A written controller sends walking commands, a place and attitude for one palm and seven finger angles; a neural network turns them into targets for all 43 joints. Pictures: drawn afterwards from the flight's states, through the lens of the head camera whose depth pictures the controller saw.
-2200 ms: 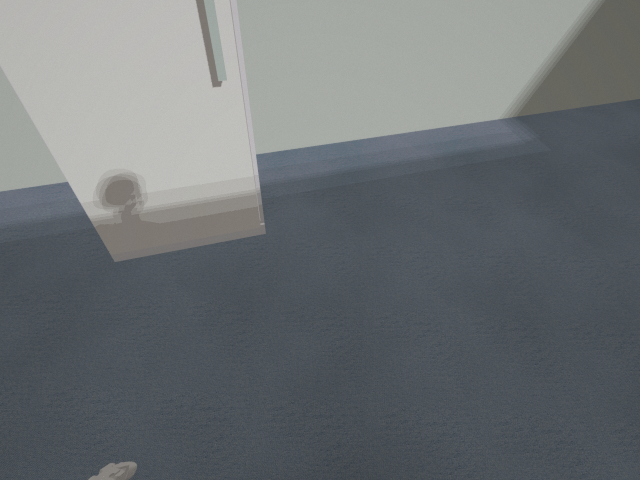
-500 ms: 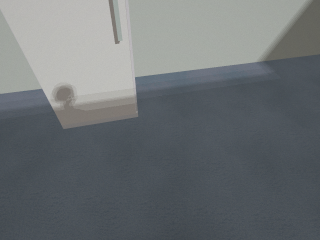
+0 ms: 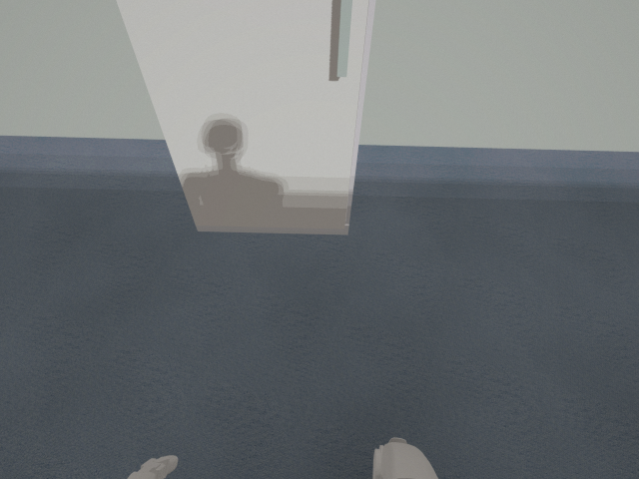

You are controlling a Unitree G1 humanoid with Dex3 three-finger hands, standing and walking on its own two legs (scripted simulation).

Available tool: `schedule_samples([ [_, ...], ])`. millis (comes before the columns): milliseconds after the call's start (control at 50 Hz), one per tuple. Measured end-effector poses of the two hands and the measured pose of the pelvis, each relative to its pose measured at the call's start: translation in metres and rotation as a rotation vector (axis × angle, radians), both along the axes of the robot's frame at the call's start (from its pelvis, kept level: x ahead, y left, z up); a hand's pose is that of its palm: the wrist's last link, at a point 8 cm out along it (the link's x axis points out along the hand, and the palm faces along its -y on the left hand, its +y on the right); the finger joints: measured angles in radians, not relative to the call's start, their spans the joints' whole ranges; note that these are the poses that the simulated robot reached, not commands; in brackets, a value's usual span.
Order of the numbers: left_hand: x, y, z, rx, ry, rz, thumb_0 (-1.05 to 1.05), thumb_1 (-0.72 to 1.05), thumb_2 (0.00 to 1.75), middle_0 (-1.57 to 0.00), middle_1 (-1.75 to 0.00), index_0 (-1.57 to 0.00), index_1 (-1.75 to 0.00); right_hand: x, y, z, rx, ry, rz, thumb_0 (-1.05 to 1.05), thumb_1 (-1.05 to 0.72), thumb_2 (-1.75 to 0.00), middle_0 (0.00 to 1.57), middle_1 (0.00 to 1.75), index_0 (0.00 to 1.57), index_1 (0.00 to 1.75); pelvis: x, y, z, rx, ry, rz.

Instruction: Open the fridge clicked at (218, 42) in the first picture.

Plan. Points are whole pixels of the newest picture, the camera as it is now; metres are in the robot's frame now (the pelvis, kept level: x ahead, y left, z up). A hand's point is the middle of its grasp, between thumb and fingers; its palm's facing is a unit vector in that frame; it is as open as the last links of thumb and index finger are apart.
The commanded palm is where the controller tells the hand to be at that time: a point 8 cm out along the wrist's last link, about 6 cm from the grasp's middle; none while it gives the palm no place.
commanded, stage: walk to a spot facing it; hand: right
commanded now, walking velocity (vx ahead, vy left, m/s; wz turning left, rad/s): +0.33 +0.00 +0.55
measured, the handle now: out of the picture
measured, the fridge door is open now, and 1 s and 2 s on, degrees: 0 0 0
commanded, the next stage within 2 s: none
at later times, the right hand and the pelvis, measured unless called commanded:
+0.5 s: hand (485, 360) +0.34 -0.27 -0.17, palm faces -0.25 +0.95 -0.19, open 7.4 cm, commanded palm none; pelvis +0.18 -0.10 +0.00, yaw +18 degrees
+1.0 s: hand (421, 307) +0.44 -0.18 -0.17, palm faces -0.54 +0.81 -0.23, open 7.4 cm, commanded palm none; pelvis +0.25 -0.07 -0.01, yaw +35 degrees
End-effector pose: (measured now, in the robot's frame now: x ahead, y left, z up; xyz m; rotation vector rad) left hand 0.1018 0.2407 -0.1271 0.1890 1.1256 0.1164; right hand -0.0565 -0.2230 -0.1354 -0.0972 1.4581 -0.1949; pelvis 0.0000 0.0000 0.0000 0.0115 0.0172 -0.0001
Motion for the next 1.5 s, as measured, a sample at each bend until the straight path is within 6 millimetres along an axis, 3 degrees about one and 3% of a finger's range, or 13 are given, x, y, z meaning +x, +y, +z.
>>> schedule_samples([
  [160,0.111,-0.052,0.005,0.017,-0.139,-0.009,0.0,0.91,0.9,-0.2,-0.3,-0.2,-0.3,0.084,-0.059,-0.026,-0.001,0.013,0.035,0.0,-0.91,-0.9,0.2,0.3,0.2,0.3,0.077,-0.047,-0.018,0.025,0.009,0.079],
  [220,0.125,-0.066,0.006,0.047,-0.166,0.028,0.0,0.91,0.9,-0.2,-0.3,-0.2,-0.3,0.133,-0.088,-0.038,0.0,0.004,0.079,0.0,-0.91,-0.9,0.2,0.3,0.2,0.3,0.101,-0.064,-0.024,0.022,-0.01,0.132],
  [320,0.093,-0.079,0.016,0.07,-0.071,0.164,0.0,0.91,0.9,-0.2,-0.3,-0.2,-0.3,0.245,-0.114,-0.024,-0.004,-0.12,0.207,0.01,-0.91,-0.9,0.2,0.3,0.2,0.29,0.134,-0.082,-0.006,0.041,-0.026,0.206],
  [420,0.044,-0.09,0.015,0.08,0.086,0.315,0.0,0.92,0.9,-0.2,-0.3,-0.2,-0.3,0.343,-0.115,-0.006,-0.001,-0.247,0.303,0.0,-0.92,-0.9,0.19,0.3,0.19,0.29,0.163,-0.095,0.003,0.039,-0.02,0.267],
  [500,0.012,-0.104,0.01,0.062,0.191,0.415,0.0,0.92,0.9,-0.2,-0.3,-0.2,-0.3,0.398,-0.099,-0.001,0.016,-0.279,0.379,0.0,-0.92,-0.9,0.19,0.3,0.19,0.29,0.183,-0.1,0.003,0.031,-0.018,0.314],
  [600,-0.014,-0.126,0.001,0.011,0.283,0.521,0.0,0.91,0.9,-0.2,-0.3,-0.2,-0.3,0.445,-0.065,-0.003,0.051,-0.274,0.481,0.0,-0.92,-0.9,0.19,0.3,0.19,0.29,0.205,-0.098,-0.001,0.019,-0.017,0.376],
  [720,-0.028,-0.145,-0.016,-0.073,0.346,0.642,0.0,0.91,0.9,-0.2,-0.3,-0.2,-0.3,0.49,-0.008,-0.009,0.085,-0.278,0.619,0.0,-0.91,-0.9,0.2,0.3,0.19,0.29,0.226,-0.083,-0.01,0.01,-0.013,0.463],
  [820,-0.023,-0.136,-0.037,-0.127,0.36,0.69,0.0,0.91,0.9,-0.2,-0.3,-0.2,-0.3,0.517,0.027,-0.014,0.083,-0.363,0.674,0.0,-0.91,-0.9,0.2,0.3,0.2,0.29,0.236,-0.064,-0.025,0.01,-0.014,0.513],
  [1020,0.082,-0.07,-0.011,0.009,0.031,0.703,0.0,0.91,0.9,-0.2,-0.3,-0.2,-0.3,0.519,-0.005,-0.006,0.018,-0.255,0.719,0.0,-0.91,-0.9,0.2,0.3,0.2,0.3,0.256,-0.075,-0.011,0.006,-0.016,0.632],
  [1100,0.109,-0.067,0.001,0.072,-0.041,0.7,0.0,0.91,0.9,-0.2,-0.3,-0.2,-0.3,0.534,-0.025,-0.015,0.028,-0.233,0.733,0.0,-0.91,-0.9,0.2,0.3,0.2,0.3,0.269,-0.092,-0.015,0.01,-0.001,0.681],
  [1160,0.117,-0.077,0.008,0.115,-0.055,0.71,0.0,0.91,0.9,-0.2,-0.3,-0.2,-0.3,0.549,-0.038,-0.027,0.042,-0.22,0.737,0.0,-0.91,-0.9,0.2,0.3,0.2,0.3,0.279,-0.105,-0.019,0.008,-0.005,0.718],
  [1360,0.077,-0.14,0.027,0.097,0.046,0.856,0.0,0.9,0.9,-0.2,-0.3,-0.2,-0.3,0.582,-0.043,-0.012,0.069,-0.173,0.857,0.0,-0.91,-0.9,0.2,0.3,0.2,0.29,0.3,-0.123,0.004,0.054,0.005,0.847],
  [1500,0.027,-0.188,0.012,0.017,0.126,1.018,0.0,0.9,0.9,-0.2,-0.3,-0.2,-0.3,0.593,-0.009,-0.006,0.068,-0.162,0.988,0.0,-0.91,-0.9,0.2,0.3,0.19,0.29,0.296,-0.126,0.003,0.038,-0.002,0.946],
])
